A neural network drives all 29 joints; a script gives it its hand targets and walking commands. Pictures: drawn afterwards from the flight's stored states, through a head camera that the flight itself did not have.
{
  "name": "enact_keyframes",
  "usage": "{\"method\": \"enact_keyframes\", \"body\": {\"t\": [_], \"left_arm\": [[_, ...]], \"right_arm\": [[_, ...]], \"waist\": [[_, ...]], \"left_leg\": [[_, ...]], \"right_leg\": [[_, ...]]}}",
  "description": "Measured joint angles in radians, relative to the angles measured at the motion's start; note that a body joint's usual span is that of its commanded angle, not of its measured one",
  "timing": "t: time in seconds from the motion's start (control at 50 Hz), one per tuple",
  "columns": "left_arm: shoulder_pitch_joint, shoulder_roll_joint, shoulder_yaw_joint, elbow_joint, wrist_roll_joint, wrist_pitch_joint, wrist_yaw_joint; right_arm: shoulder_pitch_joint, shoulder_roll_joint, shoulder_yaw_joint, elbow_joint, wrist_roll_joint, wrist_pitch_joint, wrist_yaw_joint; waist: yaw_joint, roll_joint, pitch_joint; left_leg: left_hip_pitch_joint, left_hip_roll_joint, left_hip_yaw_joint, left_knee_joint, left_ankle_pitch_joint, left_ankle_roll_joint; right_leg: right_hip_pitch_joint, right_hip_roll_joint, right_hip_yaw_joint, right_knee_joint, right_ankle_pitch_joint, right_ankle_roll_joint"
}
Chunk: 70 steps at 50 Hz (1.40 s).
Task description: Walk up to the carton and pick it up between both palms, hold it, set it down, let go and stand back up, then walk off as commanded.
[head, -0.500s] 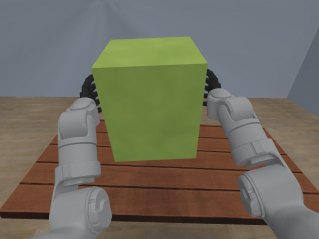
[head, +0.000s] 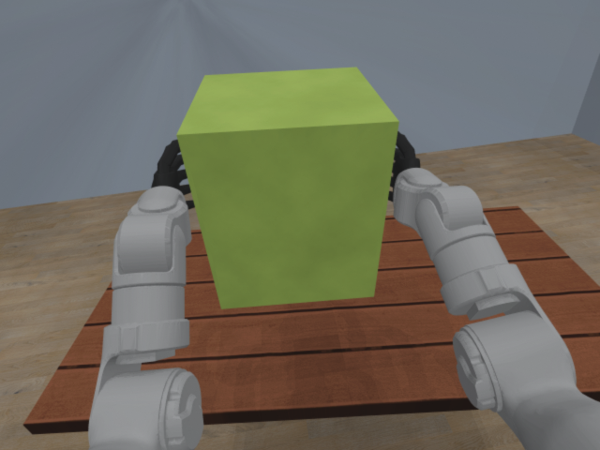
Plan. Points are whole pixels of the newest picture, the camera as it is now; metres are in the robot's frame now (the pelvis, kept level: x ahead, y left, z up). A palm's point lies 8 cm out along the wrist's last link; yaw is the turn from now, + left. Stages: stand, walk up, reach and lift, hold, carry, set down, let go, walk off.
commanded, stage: set down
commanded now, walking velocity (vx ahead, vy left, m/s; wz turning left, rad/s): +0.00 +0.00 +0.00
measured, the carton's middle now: (289, 186) +0.40 -0.01 +0.25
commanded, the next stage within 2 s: none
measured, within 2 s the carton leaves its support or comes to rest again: neither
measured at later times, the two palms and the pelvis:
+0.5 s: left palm (169, 255) +0.37 +0.17 +0.18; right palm (376, 191) +0.38 -0.12 +0.24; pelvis -0.02 +0.00 +0.00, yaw +0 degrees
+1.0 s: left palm (188, 256) +0.37 +0.15 +0.17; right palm (392, 242) +0.39 -0.15 +0.15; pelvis -0.01 +0.00 +0.00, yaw +0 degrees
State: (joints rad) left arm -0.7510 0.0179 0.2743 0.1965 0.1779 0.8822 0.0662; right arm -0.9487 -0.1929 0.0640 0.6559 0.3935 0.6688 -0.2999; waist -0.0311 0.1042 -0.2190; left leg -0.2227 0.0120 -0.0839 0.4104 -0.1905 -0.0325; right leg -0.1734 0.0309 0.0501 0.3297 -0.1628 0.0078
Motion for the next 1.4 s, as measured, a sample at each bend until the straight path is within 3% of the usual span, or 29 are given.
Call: {"method": "enact_keyframes", "body": {"t": [0.1,0.18,0.26,0.32,0.4,0.52,0.62,0.84,0.96,1.06,1.22,1.3,1.4], "left_arm": [[-0.002,-0.046,0.071,0.010,0.000,-0.058,-0.011],[-0.050,-0.090,0.210,0.156,0.002,-0.165,-0.051],[-0.079,-0.103,0.317,0.309,0.034,-0.224,-0.107],[-0.082,-0.116,0.360,0.353,0.067,-0.250,-0.123],[-0.082,-0.116,0.348,0.353,0.079,-0.295,-0.106],[-0.074,-0.057,0.172,0.305,0.079,-0.322,-0.036],[-0.072,-0.028,0.070,0.232,0.079,-0.325,0.003],[0.019,-0.055,0.055,0.229,0.079,-0.325,0.010],[0.070,-0.072,0.049,0.229,0.079,-0.331,0.014],[0.076,-0.071,0.047,0.229,0.068,-0.370,0.014],[0.073,-0.110,0.121,0.247,0.067,-0.418,0.001],[0.073,-0.130,0.169,0.297,0.084,-0.425,-0.013],[0.074,-0.131,0.161,0.306,0.097,-0.424,0.001]], "right_arm": [[0.007,-0.006,0.009,-0.048,-0.043,0.009,0.000],[0.007,0.007,0.009,-0.048,-0.162,-0.025,0.014],[0.007,0.054,-0.061,-0.018,-0.281,-0.098,0.046],[-0.006,0.099,-0.164,0.045,-0.342,-0.187,0.092],[-0.010,0.135,-0.260,0.124,-0.397,-0.320,0.144],[-0.003,0.136,-0.281,0.234,-0.389,-0.472,0.167],[0.024,0.136,-0.281,0.251,-0.313,-0.544,0.178],[0.077,0.135,-0.265,0.251,-0.264,-0.505,0.184],[0.135,0.110,-0.153,0.249,-0.256,-0.514,0.166],[0.145,0.087,-0.092,0.201,-0.250,-0.512,0.145],[0.145,0.087,-0.099,0.189,-0.315,-0.505,0.157],[0.145,0.112,-0.186,0.216,-0.368,-0.487,0.203],[0.145,0.128,-0.258,0.297,-0.400,-0.537,0.248]], "waist": [[0.000,0.064,-0.001],[0.000,0.068,-0.002],[0.000,0.014,0.008],[0.000,-0.048,0.042],[0.000,-0.129,0.102],[0.000,-0.233,0.151],[0.000,-0.258,0.151],[0.000,-0.125,0.167],[0.000,-0.054,0.170],[0.000,-0.033,0.156],[0.000,-0.110,0.103],[0.000,-0.174,0.123],[0.000,-0.233,0.193]], "left_leg": [[0.003,0.000,0.000,0.000,0.008,0.023],[0.004,0.000,0.000,0.000,0.007,0.045],[0.009,0.000,0.000,-0.001,0.009,0.070],[0.021,0.000,0.000,-0.002,0.012,0.070],[0.026,0.003,0.000,-0.004,0.028,0.009],[0.026,0.001,0.000,-0.004,0.025,-0.003],[0.027,0.001,0.000,-0.004,0.016,-0.004],[0.030,0.001,0.000,-0.004,0.007,0.001],[0.030,0.001,0.000,-0.004,0.008,0.003],[0.030,0.001,0.000,-0.004,0.011,0.008],[0.033,0.001,0.000,-0.006,0.012,0.014],[0.033,0.001,0.000,-0.007,0.016,0.014],[0.033,0.001,0.000,-0.007,0.019,0.006]], "right_leg": [[0.004,0.001,-0.002,0.000,0.008,0.003],[0.004,0.001,-0.004,0.000,0.016,0.006],[0.008,0.003,-0.004,0.001,0.020,0.006],[0.016,0.003,-0.005,0.007,0.020,0.006],[0.018,0.002,-0.004,0.015,0.021,0.006],[0.018,0.000,-0.005,0.015,0.020,0.005],[0.020,0.000,-0.005,0.013,0.011,0.002],[0.031,-0.001,-0.005,-0.003,0.008,0.002],[0.031,-0.001,-0.005,-0.003,0.009,0.002],[0.031,0.000,-0.006,-0.003,0.012,0.005],[0.033,0.000,-0.006,-0.003,0.013,0.006],[0.033,0.000,-0.006,-0.003,0.014,0.006],[0.033,-0.001,-0.006,-0.003,0.014,0.006]]}}
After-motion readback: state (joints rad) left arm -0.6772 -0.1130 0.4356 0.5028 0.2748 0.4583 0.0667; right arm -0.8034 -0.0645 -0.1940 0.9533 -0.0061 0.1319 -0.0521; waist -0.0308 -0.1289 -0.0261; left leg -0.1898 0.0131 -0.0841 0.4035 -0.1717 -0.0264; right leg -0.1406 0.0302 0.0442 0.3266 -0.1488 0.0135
